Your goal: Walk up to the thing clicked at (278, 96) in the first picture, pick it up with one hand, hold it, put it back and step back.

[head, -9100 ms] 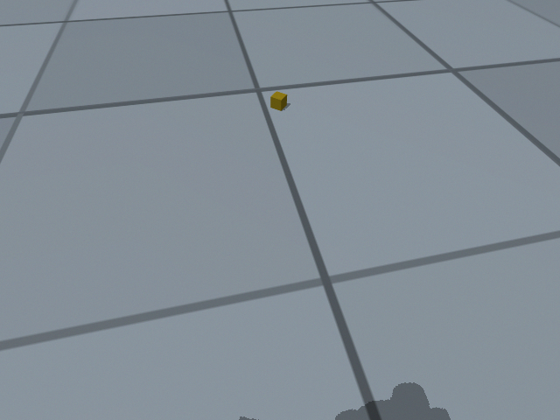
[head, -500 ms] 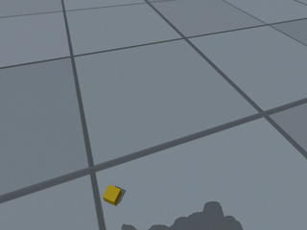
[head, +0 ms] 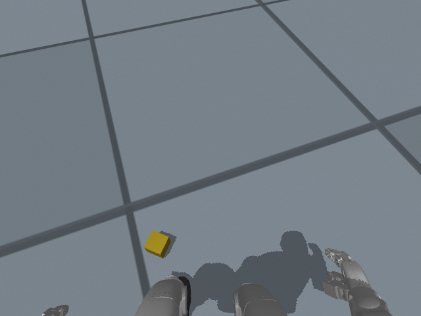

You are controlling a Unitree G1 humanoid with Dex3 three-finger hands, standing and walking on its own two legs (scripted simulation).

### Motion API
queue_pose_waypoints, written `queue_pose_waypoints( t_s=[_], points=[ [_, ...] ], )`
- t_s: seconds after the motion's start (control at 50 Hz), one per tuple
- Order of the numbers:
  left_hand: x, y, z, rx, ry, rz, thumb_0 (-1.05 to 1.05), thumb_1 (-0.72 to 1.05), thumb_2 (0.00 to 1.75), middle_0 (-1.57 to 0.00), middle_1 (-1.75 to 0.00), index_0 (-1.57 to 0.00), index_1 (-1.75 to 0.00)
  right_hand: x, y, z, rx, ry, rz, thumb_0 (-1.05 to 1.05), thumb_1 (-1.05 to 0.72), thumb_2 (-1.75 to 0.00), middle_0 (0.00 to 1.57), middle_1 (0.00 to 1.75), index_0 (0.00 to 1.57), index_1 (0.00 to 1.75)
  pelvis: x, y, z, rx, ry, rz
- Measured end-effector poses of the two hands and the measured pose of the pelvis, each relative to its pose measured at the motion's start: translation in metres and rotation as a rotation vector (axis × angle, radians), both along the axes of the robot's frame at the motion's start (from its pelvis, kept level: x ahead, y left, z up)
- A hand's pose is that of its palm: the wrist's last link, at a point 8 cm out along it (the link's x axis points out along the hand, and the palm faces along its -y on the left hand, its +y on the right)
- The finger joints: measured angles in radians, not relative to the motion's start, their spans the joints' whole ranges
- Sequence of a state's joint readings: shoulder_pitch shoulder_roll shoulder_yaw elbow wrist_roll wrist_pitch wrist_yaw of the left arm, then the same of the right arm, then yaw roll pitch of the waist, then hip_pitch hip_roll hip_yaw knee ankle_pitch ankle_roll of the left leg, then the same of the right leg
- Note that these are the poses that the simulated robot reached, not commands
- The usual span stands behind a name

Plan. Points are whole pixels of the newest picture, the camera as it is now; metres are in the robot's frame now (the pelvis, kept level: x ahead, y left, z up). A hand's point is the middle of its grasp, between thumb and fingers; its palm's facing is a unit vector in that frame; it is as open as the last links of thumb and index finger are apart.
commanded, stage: walk up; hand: left
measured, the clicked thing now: (157, 244) +0.40 +0.24 -0.71
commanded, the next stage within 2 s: none
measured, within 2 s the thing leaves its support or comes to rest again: neither
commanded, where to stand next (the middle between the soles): +0.01 -0.01 m, yaw +2 degrees
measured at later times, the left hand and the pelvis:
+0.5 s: hand out of the picture -0.03 +0.28 -0.11, palm faces +0.10 -0.90 -0.42, open 7.4 cm; pelvis -0.04 -0.01 +0.01, yaw +7 degrees
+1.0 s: hand out of the picture +0.04 +0.27 -0.13, palm faces +0.06 -0.91 -0.40, open 7.4 cm; pelvis -0.04 +0.00 +0.00, yaw +6 degrees
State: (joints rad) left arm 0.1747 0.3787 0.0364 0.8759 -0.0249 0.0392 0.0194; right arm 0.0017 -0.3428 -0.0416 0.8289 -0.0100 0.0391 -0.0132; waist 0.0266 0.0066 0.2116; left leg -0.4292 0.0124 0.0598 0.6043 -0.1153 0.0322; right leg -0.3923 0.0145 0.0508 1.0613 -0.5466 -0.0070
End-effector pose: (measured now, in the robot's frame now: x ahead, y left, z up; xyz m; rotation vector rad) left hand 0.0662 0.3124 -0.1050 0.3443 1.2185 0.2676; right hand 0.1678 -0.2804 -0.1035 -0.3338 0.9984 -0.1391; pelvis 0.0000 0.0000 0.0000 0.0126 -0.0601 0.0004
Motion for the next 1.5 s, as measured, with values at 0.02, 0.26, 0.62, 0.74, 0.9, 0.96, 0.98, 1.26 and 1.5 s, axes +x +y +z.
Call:
queue_pose_waypoints(
  t_s=[0.02,0.26,0.62,0.74,0.9,0.96,0.98,1.26,1.5],
  points=[
    [0.001,-0.002,0.001,0.007,-0.011,-0.007,0.00,0.91,0.90,-0.21,-0.30,-0.20,-0.30,0.000,-0.003,-0.001,0.004,-0.014,0.003,0.01,-0.90,-0.90,0.20,0.30,0.20,0.30,-0.004,-0.003,-0.002,0.000,0.001,-0.003],
    [-0.065,-0.022,0.031,0.089,0.007,0.007,0.00,0.90,0.90,-0.21,-0.30,-0.20,-0.30,-0.082,-0.056,-0.015,-0.006,0.107,-0.040,0.01,-0.91,-0.90,0.20,0.30,0.20,0.30,-0.043,-0.028,0.005,0.029,0.031,0.026],
    [-0.105,0.010,0.017,-0.008,-0.008,0.078,0.01,0.90,0.90,-0.21,-0.30,-0.20,-0.30,-0.130,-0.035,0.025,-0.079,0.131,0.025,0.01,-0.91,-0.90,0.20,0.30,0.20,0.30,-0.035,-0.005,0.016,0.009,0.004,0.115],
    [-0.080,-0.003,0.013,-0.025,-0.037,0.051,0.01,0.91,0.90,-0.21,-0.30,-0.20,-0.30,-0.106,-0.036,0.020,-0.068,0.108,0.034,0.01,-0.90,-0.90,0.20,0.30,0.20,0.30,-0.026,-0.010,0.013,-0.001,-0.006,0.098],
    [-0.052,-0.018,0.014,0.002,-0.086,0.012,0.01,0.90,0.90,-0.21,-0.30,-0.20,-0.30,-0.077,-0.031,-0.005,-0.022,0.121,0.019,0.01,-0.91,-0.90,0.20,0.30,0.20,0.30,-0.032,-0.015,0.005,-0.013,0.000,0.099],
    [-0.046,-0.012,0.015,0.010,-0.102,-0.003,0.00,0.90,0.90,-0.21,-0.30,-0.20,-0.30,-0.080,-0.025,-0.007,-0.020,0.136,0.028,0.01,-0.91,-0.90,0.20,0.30,0.20,0.30,-0.037,-0.009,0.004,-0.012,0.015,0.104],
    [-0.044,-0.008,0.014,0.012,-0.106,-0.004,0.00,0.90,0.90,-0.21,-0.30,-0.20,-0.30,-0.084,-0.023,-0.008,-0.023,0.144,0.030,0.01,-0.91,-0.90,0.20,0.30,0.20,0.30,-0.038,-0.007,0.004,-0.011,0.019,0.106],
    [-0.052,0.014,0.005,-0.012,-0.025,0.019,0.00,0.91,0.90,-0.21,-0.30,-0.20,-0.30,-0.124,-0.012,-0.002,-0.032,0.208,-0.042,0.01,-0.91,-0.90,0.20,0.30,0.20,0.30,-0.042,0.006,0.009,-0.008,-0.001,0.067],
    [-0.052,0.006,0.001,0.004,-0.016,0.008,0.00,0.90,0.90,-0.21,-0.30,-0.20,-0.30,-0.106,-0.030,-0.006,-0.044,0.176,-0.059,0.01,-0.90,-0.90,0.20,0.30,0.20,0.30,-0.064,-0.003,0.003,0.002,0.014,0.069]
  ],
)
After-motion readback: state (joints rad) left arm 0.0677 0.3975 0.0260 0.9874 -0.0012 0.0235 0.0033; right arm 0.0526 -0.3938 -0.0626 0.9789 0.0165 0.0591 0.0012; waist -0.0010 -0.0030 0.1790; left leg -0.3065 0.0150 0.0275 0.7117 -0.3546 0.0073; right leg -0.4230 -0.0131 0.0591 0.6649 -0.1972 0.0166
